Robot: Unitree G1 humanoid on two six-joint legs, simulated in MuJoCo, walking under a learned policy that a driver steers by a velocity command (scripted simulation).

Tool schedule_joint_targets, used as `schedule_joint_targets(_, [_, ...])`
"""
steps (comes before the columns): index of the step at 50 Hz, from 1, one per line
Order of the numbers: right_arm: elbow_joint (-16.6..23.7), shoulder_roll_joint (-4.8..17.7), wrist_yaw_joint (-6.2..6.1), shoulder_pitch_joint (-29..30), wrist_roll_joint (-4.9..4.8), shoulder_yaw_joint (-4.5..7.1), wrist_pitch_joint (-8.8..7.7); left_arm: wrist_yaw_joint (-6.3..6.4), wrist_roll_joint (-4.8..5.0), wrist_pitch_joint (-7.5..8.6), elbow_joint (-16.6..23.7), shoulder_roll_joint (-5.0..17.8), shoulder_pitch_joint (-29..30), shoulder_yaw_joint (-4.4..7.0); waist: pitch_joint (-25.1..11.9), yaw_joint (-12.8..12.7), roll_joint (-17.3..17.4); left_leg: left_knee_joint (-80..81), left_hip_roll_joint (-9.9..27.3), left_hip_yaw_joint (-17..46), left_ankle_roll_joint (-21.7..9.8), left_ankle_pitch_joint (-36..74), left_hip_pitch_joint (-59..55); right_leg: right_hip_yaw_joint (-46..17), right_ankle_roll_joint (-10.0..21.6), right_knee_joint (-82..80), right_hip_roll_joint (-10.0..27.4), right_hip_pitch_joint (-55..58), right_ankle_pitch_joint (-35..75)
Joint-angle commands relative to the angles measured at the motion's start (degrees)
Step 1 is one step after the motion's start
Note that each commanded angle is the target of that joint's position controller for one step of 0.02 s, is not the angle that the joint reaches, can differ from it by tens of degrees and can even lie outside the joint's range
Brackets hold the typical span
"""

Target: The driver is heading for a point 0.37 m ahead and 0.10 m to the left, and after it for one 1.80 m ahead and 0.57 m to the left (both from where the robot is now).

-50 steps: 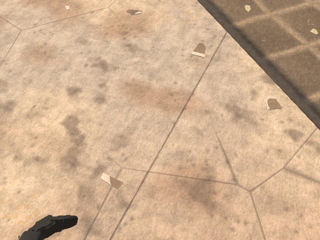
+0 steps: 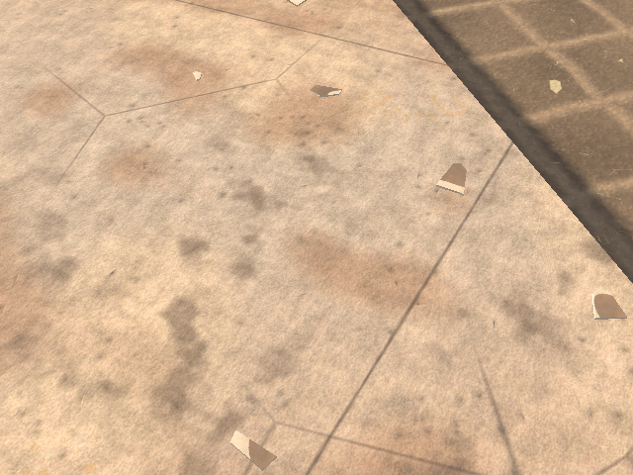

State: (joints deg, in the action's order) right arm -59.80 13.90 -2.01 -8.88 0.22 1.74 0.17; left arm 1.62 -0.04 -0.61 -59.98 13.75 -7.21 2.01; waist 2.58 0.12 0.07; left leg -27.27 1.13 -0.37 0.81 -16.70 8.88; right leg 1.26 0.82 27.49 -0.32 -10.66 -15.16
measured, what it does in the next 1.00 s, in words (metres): walks ahead: right foot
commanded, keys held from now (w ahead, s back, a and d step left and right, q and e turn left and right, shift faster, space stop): no key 0.20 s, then w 0.72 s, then w+q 0.08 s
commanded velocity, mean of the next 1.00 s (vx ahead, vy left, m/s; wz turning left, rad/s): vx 0.29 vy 0.00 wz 0.01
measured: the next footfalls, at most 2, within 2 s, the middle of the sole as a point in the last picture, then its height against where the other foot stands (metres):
right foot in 0.90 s outside the picture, level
left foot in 1.46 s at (253, 388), level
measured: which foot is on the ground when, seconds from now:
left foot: down 0.00-0.92, up 0.94-1.00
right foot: down 0.00-0.46, up 0.48-0.88, down 0.90-1.00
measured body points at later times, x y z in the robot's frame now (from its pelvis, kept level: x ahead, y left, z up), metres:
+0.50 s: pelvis +0.04 +0.03 -0.01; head +0.04 +0.05 +0.44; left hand +0.06 +0.29 -0.17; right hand +0.06 -0.24 -0.15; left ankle +0.00 +0.12 -0.74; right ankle -0.01 -0.11 -0.73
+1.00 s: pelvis +0.29 -0.01 -0.02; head +0.33 -0.01 +0.43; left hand +0.47 +0.24 -0.13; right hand +0.24 -0.26 -0.16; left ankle +0.09 +0.12 -0.64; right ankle +0.38 -0.09 -0.74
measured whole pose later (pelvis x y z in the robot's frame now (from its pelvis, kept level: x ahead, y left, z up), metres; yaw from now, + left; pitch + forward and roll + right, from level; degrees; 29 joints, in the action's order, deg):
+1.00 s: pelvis +0.29 -0.01 -0.02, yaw +2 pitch +1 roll -1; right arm -60.6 12.6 -0.5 -23.5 -2.0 2.3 -5.1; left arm -2.1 0.9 5.6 -53.0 13.7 -0.1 3.2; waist 3.2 2.0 0.8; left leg -65.1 0.9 3.5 -1.9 -26.4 10.7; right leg 5.3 4.0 32.5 -1.7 -25.1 -8.9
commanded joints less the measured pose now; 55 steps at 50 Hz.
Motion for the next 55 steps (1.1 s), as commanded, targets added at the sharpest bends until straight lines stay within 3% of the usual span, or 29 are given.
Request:
schedule_joint_targets(1, [1.2, 6.3, -0.3, -1.0, 0.04, 1.07, -0.32, 0.22, -0.02, 0.4, 1.0, 6.4, -0.1, 1.05, -2.7, 0.0, 0.2, 3.8, 1.5, 1.1, -1.1, 13.6, 1.4, -2.6, 1.4, -3.5, 2.7, 2.4, 14.8])
schedule_joint_targets(10, [-0.4, 5.8, -0.61, -2.3, 0.09, 0.85, -0.33, 0.3, -0.06, 0.42, -1.1, 5.8, -0.5, 0.78, -1.6, -0.1, 0.0, 4.6, 1.2, 0.8, -0.9, 10.1, 2.1, -2.5, 1.3, -4.6, 2.5, 1.4, 10.8])
schedule_joint_targets(11, [-1.1, 5.3, -0.66, -3.6, 0.01, 0.77, -0.27, 0.34, 0.0, 0.36, -1.8, 5.5, -1.5, 0.72, -2.8, -0.1, -0.3, 4.4, 0.4, -0.1, -1.0, 4.3, 1.8, -2.1, 1.5, -4.9, 2.0, 1.8, 4.3])
schedule_joint_targets(13, [-1.0, 5.5, -0.83, -3.7, -0.6, 1.03, -0.24, 0.52, 0.77, 0.15, -2.0, 7.1, -2.5, 1.4, 0.0, -0.6, -1.7, 1.2, -1.5, -1.8, -2.3, -13.0, 6.2, -3.4, 3.5, -5.8, 2.0, -1.5, -18.3])
schedule_joint_targets(15, [0.5, 4.9, -0.8, -2.3, -0.7, 0.95, -1.23, 0.47, 1.11, 0.95, -1.8, 8.4, -4.2, 1.87, 4.5, -1.5, -4.6, -3.3, -1.6, -1.9, -3.2, -18.2, 12.9, -10.9, 6.8, -9.9, 6.9, -4.0, -30.5])
schedule_joint_targets(17, [1.4, 2.6, -0.04, -1.8, -1.1, 0.6, -2.88, 0.19, 1.47, 2.28, -2.6, 10.7, -8.1, 2.8, 4.5, -2.3, -10.2, -13.2, -1.6, -3.6, -3.4, -10.9, 16.6, -23.8, 11.8, -16.3, 15.6, -1.6, -34.8])
schedule_joint_targets(18, [1.7, 2.8, 0.41, -1.4, -1.32, 0.75, -3.47, 0.14, 1.39, 2.84, -2.4, 10.8, -8.4, 2.97, 4.9, -2.2, -10.0, -16.5, -0.2, -1.9, -4.2, -10.2, 16.4, -27.7, 13.4, -18.0, 18.1, -3.3, -33.9])
schedule_joint_targets(20, [1.6, 2.6, 1.13, -3.0, -1.8, 0.91, -4.35, -0.18, 1.54, 3.71, -0.6, 10.2, -4.8, 2.81, 4.9, 0.3, -8.8, -14.5, 1.3, -0.8, -6.0, -12.6, 13.8, -25.9, 12.7, -17.8, 18.2, -5.7, -29.3])
schedule_joint_targets(22, [-1.6, 2.4, 1.28, -10.3, -1.71, 1.41, -4.91, -0.57, 2.47, 3.53, 1.8, 9.3, 1.6, 2.58, 4.3, 5.0, -7.0, 0.8, -1.0, -3.9, -6.9, -3.9, -2.4, -14.5, 8.3, -12.6, 11.3, -14.0, -21.0])
schedule_joint_targets(23, [-3.6, 3.9, 1.23, -15.1, -1.16, 2.09, -4.8, -0.72, 2.22, 3.65, 2.5, 7.4, 2.5, 2.14, 2.6, 6.2, -2.9, 2.7, 0.0, -0.7, -6.6, -0.8, -9.9, -8.9, 6.0, -4.5, 7.2, -18.2, -14.4])
schedule_joint_targets(24, [-4.9, 7.9, 1.06, -22.5, -1.02, 3.21, -4.88, -1.11, 1.53, 4.19, 3.6, 3.3, 3.2, 1.02, -0.8, 7.8, 10.4, 10.8, 10.9, 16.6, -9.9, -8.2, -17.5, 0.4, 2.2, 14.7, 0.8, -25.9, -9.4])
schedule_joint_targets(25, [-5.4, 12.3, 1.89, -26.6, -0.84, 3.86, -5.54, -1.0, 1.58, 5.29, 6.0, 3.5, 4.8, 1.12, -0.3, 8.4, 18.9, 18.1, 21.3, 37.0, -17.0, -12.4, -19.7, 0.4, 1.4, 27.9, -2.6, -35.9, -17.7])
schedule_joint_targets(26, [-4.4, 8.5, 1.95, -22.8, -0.35, 2.61, -6.45, -1.23, 2.49, 5.96, 5.8, 5.3, 4.7, 1.59, 2.9, 5.7, 10.3, 17.6, 22.3, 37.2, -17.7, -13.0, -17.9, -4.5, 2.2, 37.0, 1.5, -40.3, -16.1])
schedule_joint_targets(27, [-3.1, 6.1, 2.07, -19.7, -0.49, 1.95, -7.1, -1.73, 3.0, 6.43, 5.0, 5.2, 2.6, 1.51, 3.9, 3.7, 6.9, 17.1, 20.0, 31.3, -15.7, -10.2, -17.9, -5.4, 3.3, 39.7, 3.5, -42.5, -9.9])
schedule_joint_targets(28, [-2.1, 6.0, 2.45, -17.3, -0.63, 1.76, -7.34, -1.9, 2.63, 6.74, 4.3, 5.4, 1.8, 1.7, 3.6, 2.6, 5.0, 17.4, 17.7, 25.7, -13.5, -5.7, -17.5, -4.5, 3.7, 39.2, 5.1, -42.4, -5.0])
schedule_joint_targets(30, [-1.3, 3.8, 2.66, -16.2, -0.37, 0.85, -6.8, -2.28, 1.66, 6.88, 4.4, 6.0, 3.1, 2.28, 3.5, 2.0, 4.5, 18.0, 14.4, 16.2, -10.7, 10.0, -15.3, -3.3, 3.2, 34.3, 7.0, -39.2, 1.3])
schedule_joint_targets(31, [-1.4, 3.2, 2.46, -17.4, -0.08, 0.6, -6.4, -2.58, 1.5, 6.7, 4.5, 4.9, 3.5, 2.17, 2.8, 2.2, 5.5, 18.1, 12.9, 12.8, -10.3, 15.5, -14.5, -2.0, 2.5, 32.0, 6.8, -37.1, 3.1])
schedule_joint_targets(36, [-0.7, 6.1, 0.85, -19.8, 0.11, 0.94, -5.49, -3.29, 1.46, 5.92, 9.3, 0.7, 15.0, 0.39, 5.2, 4.3, 5.0, 21.3, 9.6, 4.6, -10.1, 20.7, -6.5, 2.7, 0.1, 12.5, 3.3, -28.6, 13.6])
schedule_joint_targets(41, [-1.7, 7.0, 0.71, -21.7, -0.99, 1.87, -5.35, -4.4, 2.02, 6.08, 12.6, 3.2, 19.1, 0.41, 6.5, 3.1, 6.1, 20.5, 13.1, 2.9, -9.7, 26.0, -11.6, 2.2, 3.0, 3.7, 2.4, -24.7, 15.1])
schedule_joint_targets(43, [-1.1, 8.4, 0.61, -19.9, -0.86, 2.5, -4.87, -4.55, 1.87, 6.38, 12.2, 5.9, 14.7, 1.65, 1.9, -0.4, 7.6, 13.6, 14.0, 1.7, -8.5, 44.6, -15.3, 3.1, 5.0, 3.3, 0.1, -17.3, 12.5])
schedule_joint_targets(45, [-0.1, 8.4, 0.6, -18.0, -0.42, 2.55, -3.94, -3.84, 2.09, 5.99, 7.6, 10.0, -1.7, 4.17, -8.2, -8.6, 8.5, -5.2, 11.2, -0.9, -6.0, 57.0, -11.1, 4.2, 7.9, 3.3, -2.3, 4.0, 12.2])
schedule_joint_targets(46, [1.3, 6.8, 0.78, -17.9, 0.46, 1.81, -3.95, -3.17, 1.4, 5.56, 5.3, 13.5, -12.2, 5.31, -15.7, -11.9, 3.1, -23.0, 8.4, -1.8, -4.5, 39.1, 3.4, -8.2, 11.3, 5.0, 8.2, 22.6, 8.3])
schedule_joint_targets(47, [1.6, -3.2, 1.65, -25.9, -0.4, -0.68, -5.13, -3.36, 0.42, 5.42, 4.1, 15.9, -16.4, 5.41, -25.9, -6.1, -13.9, -44.6, -3.7, 1.4, -1.3, -10.0, 23.3, -39.2, 20.8, -4.4, 23.3, 38.4, -8.5])
schedule_joint_targets(48, [1.6, 2.1, 1.91, -20.4, -2.28, 0.6, -6.79, -3.38, 0.74, 5.66, 4.2, 10.8, -14.1, 4.02, -22.2, -8.5, -9.8, -52.5, -2.6, 9.7, -3.0, -14.8, 28.9, -44.1, 18.4, -11.5, 22.1, 34.1, -12.8])
schedule_joint_targets(49, [3.9, 5.3, 1.82, -14.6, -3.93, 1.74, -7.57, -3.23, 0.95, 6.21, 5.1, 8.5, -8.0, 3.27, -12.1, -6.9, -8.4, -54.0, 0.3, 8.0, -4.0, -10.7, 33.2, -34.0, 15.7, -12.7, 21.0, 25.0, -8.6])
schedule_joint_targets(50, [4.6, 5.9, 1.21, -11.8, -3.77, 1.96, -7.77, -3.33, 0.75, 6.93, 6.1, 6.7, -2.9, 2.62, -7.7, -4.5, -2.5, -51.2, 3.7, 7.0, -4.5, -5.0, 30.3, -26.0, 13.9, -14.2, 19.4, 15.1, -1.2])
schedule_joint_targets(51, [4.6, 5.5, 0.61, -10.9, -2.84, 2.64, -7.27, -3.66, 0.07, 7.63, 6.0, 4.8, -0.3, 2.19, -5.0, -2.4, -0.9, -48.0, 5.6, 6.5, -4.6, -1.7, 27.1, -20.0, 12.4, -15.7, 17.6, 7.3, 4.0])
schedule_joint_targets(52, [4.2, 4.3, 0.45, -12.9, -2.49, 2.91, -6.17, -3.81, -0.59, 8.06, 5.5, 3.2, 0.9, 1.7, -4.5, -0.1, -2.3, -46.0, 7.3, 7.2, -4.9, 0.1, 23.0, -15.0, 11.2, -17.3, 15.7, 2.8, 5.6])
schedule_joint_targets(55, [5.0, 1.6, 0.35, -13.0, -2.67, 3.04, -3.72, -3.29, -0.51, 8.3, 3.8, 3.8, -0.4, 1.86, -0.9, 1.7, -4.1, -41.2, 8.5, 7.1, -4.9, 1.2, 22.4, -7.5, 11.0, -21.6, 14.4, -3.5, 6.9])
Velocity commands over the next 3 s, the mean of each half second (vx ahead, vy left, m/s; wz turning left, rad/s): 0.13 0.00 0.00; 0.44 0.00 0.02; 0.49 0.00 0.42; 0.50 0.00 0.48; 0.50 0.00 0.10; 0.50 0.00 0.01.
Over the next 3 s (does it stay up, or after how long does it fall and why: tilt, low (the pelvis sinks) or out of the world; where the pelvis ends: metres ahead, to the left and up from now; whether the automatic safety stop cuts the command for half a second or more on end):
stays up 1.35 0.42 -0.02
